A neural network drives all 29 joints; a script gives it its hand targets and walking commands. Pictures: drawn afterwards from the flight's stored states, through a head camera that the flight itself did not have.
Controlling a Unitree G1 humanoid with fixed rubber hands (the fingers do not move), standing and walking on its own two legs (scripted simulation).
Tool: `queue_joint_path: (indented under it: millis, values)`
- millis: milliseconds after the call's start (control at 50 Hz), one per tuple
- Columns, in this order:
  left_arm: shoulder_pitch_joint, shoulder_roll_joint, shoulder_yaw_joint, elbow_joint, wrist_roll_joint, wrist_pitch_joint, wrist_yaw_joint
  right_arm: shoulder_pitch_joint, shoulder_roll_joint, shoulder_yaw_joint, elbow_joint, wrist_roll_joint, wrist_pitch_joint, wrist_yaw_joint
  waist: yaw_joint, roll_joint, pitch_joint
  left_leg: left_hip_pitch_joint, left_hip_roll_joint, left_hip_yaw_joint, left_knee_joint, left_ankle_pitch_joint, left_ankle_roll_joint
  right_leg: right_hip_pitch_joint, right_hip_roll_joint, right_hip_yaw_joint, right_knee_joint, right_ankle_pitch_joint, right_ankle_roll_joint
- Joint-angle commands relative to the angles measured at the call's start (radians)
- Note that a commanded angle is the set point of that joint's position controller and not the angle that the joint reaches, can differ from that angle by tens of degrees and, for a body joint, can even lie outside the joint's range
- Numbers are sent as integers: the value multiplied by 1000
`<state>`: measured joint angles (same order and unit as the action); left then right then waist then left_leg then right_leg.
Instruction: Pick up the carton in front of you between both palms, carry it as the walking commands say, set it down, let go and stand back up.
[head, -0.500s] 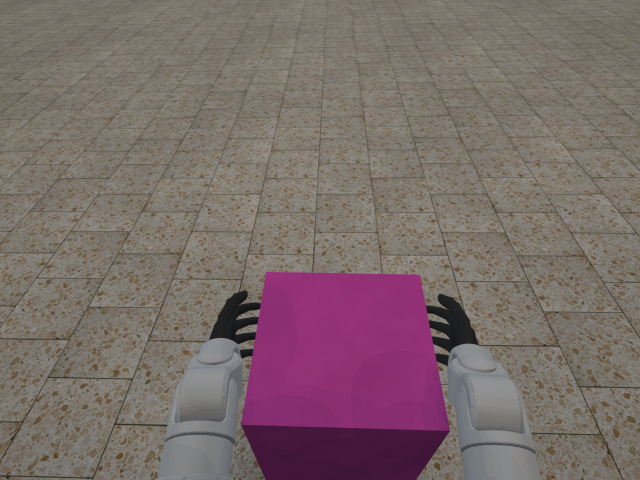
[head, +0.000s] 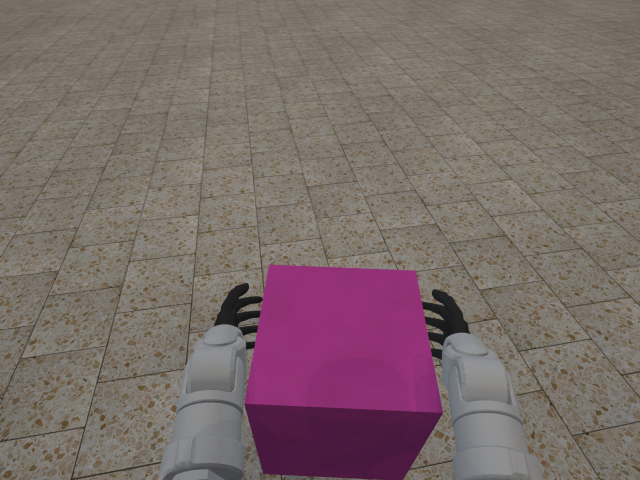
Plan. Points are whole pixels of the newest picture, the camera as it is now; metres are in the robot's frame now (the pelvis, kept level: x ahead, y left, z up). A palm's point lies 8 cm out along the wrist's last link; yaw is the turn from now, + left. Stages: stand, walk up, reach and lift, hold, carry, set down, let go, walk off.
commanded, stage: set down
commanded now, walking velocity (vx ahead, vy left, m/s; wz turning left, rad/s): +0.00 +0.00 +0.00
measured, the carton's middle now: (337, 375) +0.30 +0.01 -0.05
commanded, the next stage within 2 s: none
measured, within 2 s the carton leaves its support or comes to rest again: neither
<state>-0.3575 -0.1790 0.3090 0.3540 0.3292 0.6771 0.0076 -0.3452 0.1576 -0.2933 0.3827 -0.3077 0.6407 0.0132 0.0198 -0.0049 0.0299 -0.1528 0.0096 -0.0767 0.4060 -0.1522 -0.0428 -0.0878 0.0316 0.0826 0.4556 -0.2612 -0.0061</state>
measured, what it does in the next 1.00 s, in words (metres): lowers itself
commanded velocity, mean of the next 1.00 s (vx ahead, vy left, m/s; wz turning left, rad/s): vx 0.00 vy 0.00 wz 0.00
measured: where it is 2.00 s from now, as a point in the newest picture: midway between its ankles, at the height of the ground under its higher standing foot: outside the picture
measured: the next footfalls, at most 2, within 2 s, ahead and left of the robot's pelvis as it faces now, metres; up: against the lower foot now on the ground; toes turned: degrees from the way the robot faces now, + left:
none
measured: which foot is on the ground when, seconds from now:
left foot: down 0.00-1.00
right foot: down 0.00-1.00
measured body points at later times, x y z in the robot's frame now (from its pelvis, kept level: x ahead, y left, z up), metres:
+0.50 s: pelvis -0.05 +0.04 -0.09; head +0.17 +0.04 +0.30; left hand +0.35 +0.20 -0.16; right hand +0.38 -0.10 -0.16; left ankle +0.05 +0.15 -0.74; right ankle +0.00 -0.12 -0.74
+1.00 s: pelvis -0.06 +0.02 -0.21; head +0.19 +0.03 +0.16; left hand +0.39 +0.22 -0.29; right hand +0.42 -0.08 -0.30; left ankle +0.05 +0.15 -0.74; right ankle +0.00 -0.12 -0.74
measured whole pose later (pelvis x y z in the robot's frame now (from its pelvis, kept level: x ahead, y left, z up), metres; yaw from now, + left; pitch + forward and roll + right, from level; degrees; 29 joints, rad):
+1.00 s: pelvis -0.06 +0.02 -0.21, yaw -3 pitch +46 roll -2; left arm -0.85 -0.03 0.50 0.61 0.25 0.27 0.01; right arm -0.90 0.08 -0.42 0.71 -0.22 0.23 -0.09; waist 0.09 -0.05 -0.24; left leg -1.87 -0.06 -0.12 1.46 -0.40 -0.06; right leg -1.79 0.13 0.10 1.51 -0.52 0.06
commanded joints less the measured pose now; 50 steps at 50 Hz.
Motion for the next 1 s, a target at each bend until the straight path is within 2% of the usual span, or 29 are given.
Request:
queue_joint_path:
  millis: [0, 40, 100, 120, 140, 200, 220, 240, 280, 300, 320, 340, 380, 400, 440, 480, 500, 560, 580, 600, 640, 720, 740, 800, 820, 840, 920, 960, 980]
  values:
    - [-532, -945, -402, 112, -184, -67, -214, -679, 842, 430, 166, 195, -95, 308, 65, -6, -119, 138, -98, 34, -12, -116, 38, -238, 37, -14, -101, -128, -17]
    - [-607, -926, -299, 227, -139, -90, -214, -732, 772, 282, 230, 112, -147, 297, -3, 43, -94, 76, -106, 48, 11, -182, 23, -326, 56, -28, -59, -158, -47]
    - [-671, -779, -152, 226, -41, -137, -161, -775, 663, 91, 330, 14, -191, 263, 17, 70, -83, 23, -94, 43, 82, -169, 9, -446, 64, -38, 35, -178, -50]
    - [-710, -782, -133, 207, -32, -169, -148, -769, 618, 52, 339, -29, -217, 260, -29, 46, -164, 29, -91, 18, 100, -153, -1, -495, 77, -47, 54, -159, -57]
    - [-697, -780, -131, 220, -35, -188, -141, -787, 648, 85, 329, -13, -234, 255, 21, 55, -195, 5, -104, 27, 118, -146, 1, -485, 79, -45, 88, -136, -55]
    - [-691, -670, -72, 239, 25, -255, -114, -741, 572, -1, 410, -95, -285, 241, -5, 11, -203, -66, -109, 39, 187, -72, -5, -611, 108, -77, 141, -97, -35]
    - [-732, -672, -86, 238, 21, -279, -106, -770, 579, -12, 426, -78, -310, 237, -17, 69, -267, -96, -119, 49, 223, -83, -13, -612, 94, -55, 177, -76, -37]
    - [-746, -655, -59, 225, 36, -319, -104, -814, 585, 8, 416, -64, -339, 232, 34, 45, -280, -165, -128, 60, 252, -63, 1, -638, 106, -69, 210, -79, -26]
    - [-793, -707, -149, 208, -22, -375, -106, -798, 642, 85, 427, -43, -388, 238, -16, 11, -399, -193, -129, 61, 326, -24, -11, -695, 104, -68, 262, -53, -30]
    - [-756, -735, -165, 239, -19, -405, -119, -846, 672, 141, 377, -6, -425, 245, 51, -8, -437, -248, -127, 70, 354, 85, -9, -737, 110, -69, 296, 12, -20]
    - [-790, -799, -242, 219, -65, -434, -129, -852, 714, 178, 365, -1, -447, 249, -17, -6, -580, -226, -131, 61, 387, 92, -13, -742, 119, -84, 326, 25, -17]
    - [-829, -820, -234, 238, -66, -446, -135, -913, 736, 226, 363, 28, -468, 247, 15, -31, -638, -250, -136, 62, 445, 121, -4, -798, 123, -79, 350, 10, -22]
    - [-847, -885, -369, 206, -115, -474, -149, -893, 810, 312, 285, 82, -496, 242, -10, 9, -884, -220, -130, 66, 508, 230, -3, -825, 134, -96, 420, 98, -1]
    - [-841, -904, -432, 147, -130, -483, -149, -920, 853, 378, 282, 117, -497, 247, 35, 7, -981, -170, -134, 61, 543, 378, -1, -877, 146, -108, 457, 137, 12]
    - [-929, -932, -499, 111, -190, -490, -148, -928, 836, 461, 223, 144, -493, 248, -21, -8, -1126, -179, -132, 46, 595, 331, -3, -938, 151, -118, 502, 104, 2]
    - [-853, -964, -600, 68, -228, -479, -160, -879, 938, 509, 196, 192, -477, 236, 35, -4, -1262, -242, -144, 84, 631, 355, -6, -890, 154, -107, 546, 171, 22]
    - [-851, -944, -568, 120, -224, -459, -163, -856, 901, 523, 216, 190, -463, 236, 3, -6, -1196, -316, -139, 79, 644, 324, -10, -982, 161, -118, 554, 133, 20]
    - [-858, -928, -530, 147, -205, -427, -187, -919, 898, 480, 252, 178, -429, 228, 58, 15, -1069, -554, -157, 113, 659, 115, -14, -1004, 153, -96, 575, -7, 25]
    - [-853, -899, -545, 154, -206, -412, -198, -865, 908, 471, 257, 165, -417, 229, 18, 11, -1035, -587, -154, 111, 676, 115, -16, -1067, 165, -117, 594, 1, 37]
    - [-840, -880, -507, 189, -187, -407, -208, -927, 908, 468, 254, 183, -414, 230, 53, -6, -1019, -620, -149, 105, 690, 126, 3, -1139, 158, -114, 612, -10, 48]
    - [-901, -860, -474, 196, -186, -395, -222, -957, 878, 423, 284, 157, -402, 227, 29, -8, -1000, -705, -155, 105, 717, 21, 3, -1186, 158, -125, 642, -89, 38]
    - [-905, -817, -400, 265, -166, -383, -228, -911, 863, 360, 392, 144, -381, 204, 48, 5, -998, -837, -145, 124, 791, 26, 2, -1240, 156, -110, 704, -58, 46]
    - [-936, -790, -386, 258, -167, -391, -229, -973, 885, 356, 385, 158, -386, 204, 92, -23, -1017, -810, -150, 122, 783, 30, 3, -1289, 165, -118, 722, -80, 44]
    - [-976, -774, -349, 315, -161, -389, -233, -987, 849, 341, 404, 140, -395, 177, 43, -8, -989, -882, -152, 116, 834, -1, -4, -1427, 168, -138, 771, -125, 45]
    - [-974, -742, -347, 272, -164, -406, -239, -1018, 890, 365, 365, 177, -405, 168, 148, -35, -1073, -893, -154, 146, 861, 68, 1, -1350, 170, -116, 784, -63, 52]
    - [-968, -766, -366, 291, -184, -423, -234, -1029, 902, 411, 358, 182, -422, 153, 103, -48, -1110, -942, -159, 144, 898, 110, -1, -1343, 172, -119, 810, -5, 63]
    - [-1023, -708, -327, 318, -181, -419, -236, -1084, 834, 362, 388, 183, -424, 110, 113, -26, -1081, -1041, -145, 159, 959, -2, -14, -1406, 177, -116, 863, -104, 50]
    - [-1074, -687, -308, 313, -198, -422, -240, -1150, 829, 364, 366, 169, -431, 94, 92, -103, -1131, -1104, -151, 151, 1008, -17, -10, -1394, 180, -140, 908, -105, 65]
    - [-1117, -664, -364, 294, -208, -423, -242, -1118, 840, 356, 363, 175, -436, 82, 100, -37, -1149, -1106, -154, 173, 1021, 27, -20, -1408, 187, -124, 921, -62, 59]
